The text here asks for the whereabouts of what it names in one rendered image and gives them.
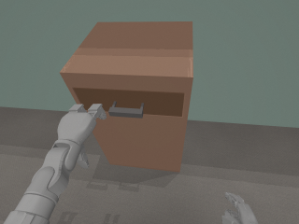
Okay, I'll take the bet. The robot left forearm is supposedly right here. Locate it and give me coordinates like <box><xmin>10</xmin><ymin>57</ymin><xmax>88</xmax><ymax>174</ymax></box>
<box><xmin>4</xmin><ymin>139</ymin><xmax>81</xmax><ymax>224</ymax></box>

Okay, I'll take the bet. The handle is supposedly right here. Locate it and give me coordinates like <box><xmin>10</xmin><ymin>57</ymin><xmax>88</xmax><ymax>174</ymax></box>
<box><xmin>108</xmin><ymin>101</ymin><xmax>144</xmax><ymax>119</ymax></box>

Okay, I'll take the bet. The drawer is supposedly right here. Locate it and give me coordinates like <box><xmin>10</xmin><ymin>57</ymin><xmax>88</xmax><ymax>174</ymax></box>
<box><xmin>73</xmin><ymin>87</ymin><xmax>185</xmax><ymax>117</ymax></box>

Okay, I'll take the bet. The robot right hand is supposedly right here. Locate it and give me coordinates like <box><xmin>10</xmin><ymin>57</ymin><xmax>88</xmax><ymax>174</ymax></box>
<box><xmin>221</xmin><ymin>192</ymin><xmax>258</xmax><ymax>224</ymax></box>

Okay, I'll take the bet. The robot left hand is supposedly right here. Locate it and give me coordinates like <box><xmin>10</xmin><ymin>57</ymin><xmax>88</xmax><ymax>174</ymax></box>
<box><xmin>57</xmin><ymin>104</ymin><xmax>107</xmax><ymax>169</ymax></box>

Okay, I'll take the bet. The cabinet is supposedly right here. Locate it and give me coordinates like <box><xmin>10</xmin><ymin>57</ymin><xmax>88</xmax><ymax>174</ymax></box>
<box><xmin>60</xmin><ymin>21</ymin><xmax>193</xmax><ymax>173</ymax></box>

